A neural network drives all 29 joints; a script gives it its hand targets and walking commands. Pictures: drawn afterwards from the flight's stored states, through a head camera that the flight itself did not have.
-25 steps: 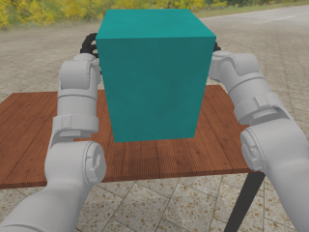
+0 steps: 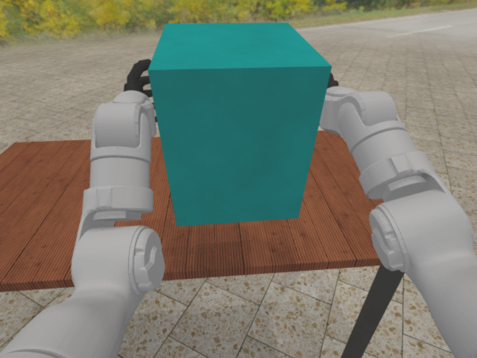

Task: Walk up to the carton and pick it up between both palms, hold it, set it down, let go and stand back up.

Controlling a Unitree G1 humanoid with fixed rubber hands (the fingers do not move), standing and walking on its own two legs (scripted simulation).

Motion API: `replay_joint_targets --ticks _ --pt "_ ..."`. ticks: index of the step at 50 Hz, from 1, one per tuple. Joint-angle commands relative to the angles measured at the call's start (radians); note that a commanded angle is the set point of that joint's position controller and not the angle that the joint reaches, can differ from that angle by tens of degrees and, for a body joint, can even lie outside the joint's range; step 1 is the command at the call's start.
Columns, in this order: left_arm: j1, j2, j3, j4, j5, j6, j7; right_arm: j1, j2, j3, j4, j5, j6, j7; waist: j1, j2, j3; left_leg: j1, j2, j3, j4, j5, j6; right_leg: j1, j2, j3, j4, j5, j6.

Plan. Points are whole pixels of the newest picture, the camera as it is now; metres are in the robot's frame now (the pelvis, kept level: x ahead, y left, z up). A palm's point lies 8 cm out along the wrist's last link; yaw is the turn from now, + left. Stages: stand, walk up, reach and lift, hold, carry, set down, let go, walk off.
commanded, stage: hold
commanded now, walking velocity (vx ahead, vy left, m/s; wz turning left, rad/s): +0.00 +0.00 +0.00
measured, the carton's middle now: (233, 122) +0.38 +0.01 +0.28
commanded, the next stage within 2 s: none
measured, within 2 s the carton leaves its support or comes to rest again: neither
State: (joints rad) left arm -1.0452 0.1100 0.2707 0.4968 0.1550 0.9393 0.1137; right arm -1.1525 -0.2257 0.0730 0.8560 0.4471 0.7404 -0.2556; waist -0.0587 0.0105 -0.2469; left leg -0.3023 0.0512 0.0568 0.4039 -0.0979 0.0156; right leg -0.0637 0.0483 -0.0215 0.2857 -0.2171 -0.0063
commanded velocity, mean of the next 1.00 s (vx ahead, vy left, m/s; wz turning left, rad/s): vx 0.00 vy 0.00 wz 0.00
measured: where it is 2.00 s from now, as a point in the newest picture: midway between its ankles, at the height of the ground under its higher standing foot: outside the picture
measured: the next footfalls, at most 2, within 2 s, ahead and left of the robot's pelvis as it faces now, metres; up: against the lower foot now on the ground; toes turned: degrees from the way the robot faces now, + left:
none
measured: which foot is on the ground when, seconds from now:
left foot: down 0.00-1.00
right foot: down 0.00-1.00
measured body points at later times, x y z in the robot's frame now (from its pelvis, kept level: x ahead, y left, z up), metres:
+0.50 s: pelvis +0.00 +0.00 +0.00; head -0.09 +0.02 +0.44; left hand +0.39 +0.16 +0.32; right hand +0.39 -0.13 +0.32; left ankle +0.07 +0.10 -0.74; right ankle -0.04 -0.12 -0.74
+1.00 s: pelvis +0.00 +0.00 +0.00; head -0.10 +0.01 +0.44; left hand +0.38 +0.16 +0.33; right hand +0.39 -0.14 +0.32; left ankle +0.07 +0.10 -0.74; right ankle -0.04 -0.12 -0.74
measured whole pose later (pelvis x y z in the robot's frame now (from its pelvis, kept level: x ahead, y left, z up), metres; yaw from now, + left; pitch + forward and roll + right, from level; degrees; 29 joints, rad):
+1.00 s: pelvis +0.00 +0.00 +0.00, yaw +0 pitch +0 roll -2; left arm -1.08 0.12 0.28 0.55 0.15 0.91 0.11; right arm -1.18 -0.23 0.08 0.88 0.44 0.73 -0.25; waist -0.04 0.03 -0.26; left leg -0.31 0.05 0.06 0.39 -0.09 0.02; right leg -0.07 0.05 -0.02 0.28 -0.21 -0.01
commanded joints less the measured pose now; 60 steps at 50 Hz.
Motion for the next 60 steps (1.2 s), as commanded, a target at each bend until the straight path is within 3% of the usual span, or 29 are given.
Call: replay_joint_targets --ticks 1,5,6,8,10,12,13,16,19,21,22,26,30,32,33,34,36,37,40,44,46,49,51,52,53,54,56,58,60 --pt "-0.896 -0.621 -0.286 -0.167 -0.234 -0.108 -0.16 -1.065 0.627 0.097 -0.436 0.173 -0.105 0.148 0.014 0.027 -0.407 0.48 -0.042 -0.103 0.038 0.182 -0.039 -0.255 0.023 0.071 -0.078 0.184 0.056" --pt "-0.862 -0.603 -0.258 -0.117 -0.215 -0.107 -0.172 -1.049 0.609 0.088 -0.393 0.166 -0.106 0.144 0.021 0.019 -0.39 0.447 -0.042 -0.099 0.022 0.166 -0.028 -0.23 0.023 0.069 -0.082 0.168 0.059" --pt "-0.859 -0.62 -0.264 -0.101 -0.219 -0.105 -0.175 -1.065 0.592 0.08 -0.414 0.167 -0.108 0.14 0.005 0.038 -0.392 0.456 -0.046 -0.099 0.029 0.182 -0.036 -0.243 0.021 0.073 -0.08 0.183 0.058" --pt "-0.854 -0.597 -0.238 -0.097 -0.206 -0.111 -0.181 -1.044 0.601 0.09 -0.401 0.169 -0.106 0.131 0.02 -0.007 -0.38 0.477 -0.049 -0.094 0.033 0.196 -0.03 -0.251 0.017 0.076 -0.093 0.197 0.062" --pt "-0.87 -0.569 -0.209 -0.064 -0.195 -0.115 -0.191 -1.04 0.599 0.076 -0.339 0.171 -0.101 0.133 0.031 -0.001 -0.333 0.435 -0.043 -0.097 0.017 0.14 -0.025 -0.254 0.018 0.078 -0.1 0.126 0.059" --pt "-0.881 -0.624 -0.274 -0.116 -0.218 -0.118 -0.179 -1.048 0.581 0.072 -0.379 0.17 -0.113 0.143 -0.005 0.074 -0.399 0.459 -0.038 -0.106 0.02 0.164 -0.045 -0.233 0.032 0.067 -0.081 0.159 0.049" --pt "-0.885 -0.639 -0.269 -0.106 -0.223 -0.118 -0.175 -1.071 0.583 0.067 -0.405 0.173 -0.114 0.145 0.008 0.067 -0.407 0.447 -0.033 -0.109 0.021 0.156 -0.046 -0.228 0.037 0.065 -0.076 0.159 0.046" --pt "-0.91 -0.65 -0.323 -0.153 -0.256 -0.119 -0.163 -1.066 0.584 0.069 -0.416 0.177 -0.114 0.143 -0.023 0.079 -0.433 0.486 -0.029 -0.12 0.032 0.211 -0.058 -0.233 0.046 0.054 -0.061 0.218 0.044" --pt "-0.852 -0.608 -0.264 -0.107 -0.222 -0.109 -0.173 -1.046 0.573 0.071 -0.4 0.178 -0.105 0.134 -0.001 0.042 -0.382 0.465 -0.042 -0.106 0.031 0.2 -0.044 -0.222 0.031 0.067 -0.08 0.203 0.054" --pt "-0.826 -0.619 -0.271 -0.107 -0.216 -0.102 -0.174 -1.016 0.545 0.066 -0.382 0.178 -0.102 0.134 -0.014 0.073 -0.364 0.458 -0.04 -0.11 0.021 0.197 -0.051 -0.225 0.03 0.065 -0.082 0.197 0.046" --pt "-0.869 -0.641 -0.323 -0.207 -0.244 -0.112 -0.168 -1.045 0.567 0.096 -0.449 0.2 -0.113 0.135 -0.013 0.088 -0.461 0.492 -0.035 -0.118 0.044 0.257 -0.062 -0.204 0.042 0.06 -0.06 0.247 0.051" --pt "-0.853 -0.634 -0.308 -0.174 -0.235 -0.098 -0.164 -1.041 0.552 0.08 -0.427 0.201 -0.107 0.141 -0.017 0.113 -0.414 0.497 -0.037 -0.116 0.032 0.233 -0.067 -0.231 0.039 0.053 -0.067 0.23 0.044" --pt "-0.857 -0.629 -0.305 -0.207 -0.232 -0.093 -0.162 -1.017 0.57 0.087 -0.42 0.199 -0.096 0.14 0.001 0.085 -0.406 0.479 -0.031 -0.119 0.03 0.232 -0.067 -0.208 0.049 0.051 -0.067 0.226 0.047" --pt "-0.903 -0.643 -0.325 -0.222 -0.247 -0.097 -0.161 -1.027 0.568 0.063 -0.407 0.19 -0.097 0.148 -0.027 0.121 -0.405 0.471 -0.029 -0.121 0.022 0.194 -0.069 -0.239 0.042 0.049 -0.063 0.186 0.045" --pt "-0.885 -0.638 -0.32 -0.224 -0.248 -0.096 -0.159 -1.033 0.58 0.084 -0.428 0.192 -0.099 0.149 -0.007 0.086 -0.43 0.486 -0.03 -0.117 0.031 0.227 -0.063 -0.22 0.041 0.053 -0.065 0.228 0.047" --pt "-0.894 -0.641 -0.323 -0.215 -0.244 -0.094 -0.161 -1.023 0.571 0.068 -0.407 0.183 -0.095 0.149 -0.02 0.102 -0.425 0.492 -0.035 -0.108 0.034 0.213 -0.065 -0.235 0.037 0.055 -0.066 0.212 0.049" --pt "-0.891 -0.628 -0.296 -0.184 -0.247 -0.099 -0.165 -1.042 0.579 0.075 -0.415 0.181 -0.1 0.147 -0.012 0.06 -0.41 0.471 -0.041 -0.113 0.026 0.192 -0.049 -0.223 0.032 0.058 -0.069 0.204 0.05" --pt "-0.849 -0.604 -0.273 -0.173 -0.225 -0.098 -0.166 -1.029 0.594 0.105 -0.427 0.182 -0.098 0.142 0.015 0.028 -0.411 0.478 -0.047 -0.106 0.04 0.239 -0.04 -0.21 0.031 0.064 -0.071 0.25 0.059" --pt "-0.844 -0.575 -0.241 -0.151 -0.205 -0.103 -0.171 -1.036 0.601 0.108 -0.416 0.187 -0.098 0.137 0.039 0.005 -0.385 0.46 -0.049 -0.094 0.027 0.212 -0.031 -0.207 0.027 0.071 -0.081 0.22 0.068" --pt "-0.893 -0.633 -0.292 -0.145 -0.227 -0.105 -0.166 -1.073 0.602 0.08 -0.414 0.185 -0.109 0.144 0.014 0.068 -0.405 0.461 -0.034 -0.11 0.029 0.192 -0.048 -0.238 0.031 0.069 -0.076 0.169 0.048" --pt "-0.881 -0.637 -0.279 -0.114 -0.23 -0.105 -0.172 -1.064 0.577 0.061 -0.391 0.157 -0.107 0.145 -0.004 0.05 -0.38 0.461 -0.037 -0.104 0.021 0.156 -0.044 -0.244 0.029 0.067 -0.085 0.16 0.05" --pt "-0.883 -0.604 -0.249 -0.092 -0.219 -0.108 -0.174 -1.063 0.581 0.07 -0.375 0.165 -0.102 0.141 0.018 0.025 -0.388 0.442 -0.039 -0.105 0.024 0.161 -0.036 -0.227 0.028 0.072 -0.081 0.171 0.055" --pt "-0.889 -0.588 -0.227 -0.046 -0.204 -0.115 -0.179 -1.071 0.584 0.051 -0.332 0.146 -0.102 0.142 0.007 0.009 -0.325 0.433 -0.046 -0.093 0.01 0.107 -0.02 -0.264 0.014 0.077 -0.104 0.109 0.057" --pt "-0.884 -0.598 -0.246 -0.077 -0.211 -0.12 -0.177 -1.055 0.597 0.063 -0.35 0.156 -0.108 0.144 0.016 0.025 -0.361 0.433 -0.041 -0.101 0.015 0.152 -0.026 -0.237 0.021 0.075 -0.096 0.138 0.053" --pt "-0.883 -0.619 -0.261 -0.08 -0.226 -0.12 -0.177 -1.064 0.584 0.059 -0.374 0.159 -0.113 0.142 -0.008 0.045 -0.385 0.446 -0.037 -0.11 0.018 0.166 -0.038 -0.233 0.025 0.068 -0.085 0.171 0.052" --pt "-0.867 -0.608 -0.224 -0.034 -0.209 -0.117 -0.182 -1.078 0.585 0.059 -0.359 0.152 -0.108 0.139 0.009 0.02 -0.36 0.441 -0.045 -0.097 0.018 0.151 -0.033 -0.232 0.024 0.07 -0.095 0.164 0.056" --pt "-0.896 -0.61 -0.23 -0.015 -0.212 -0.128 -0.186 -1.095 0.594 0.043 -0.351 0.143 -0.112 0.138 0.003 0.02 -0.342 0.426 -0.044 -0.102 0.013 0.137 -0.027 -0.251 0.015 0.068 -0.093 0.154 0.054" --pt "-0.878 -0.637 -0.276 -0.117 -0.237 -0.129 -0.179 -1.082 0.591 0.078 -0.432 0.182 -0.123 0.132 -0.01 0.049 -0.447 0.494 -0.043 -0.112 0.052 0.27 -0.046 -0.213 0.031 0.069 -0.066 0.282 0.053" --pt "-0.869 -0.604 -0.254 -0.11 -0.216 -0.12 -0.18 -1.038 0.589 0.073 -0.384 0.179 -0.105 0.126 -0.009 0.056 -0.395 0.499 -0.048 -0.105 0.05 0.272 -0.05 -0.212 0.031 0.064 -0.07 0.301 0.054"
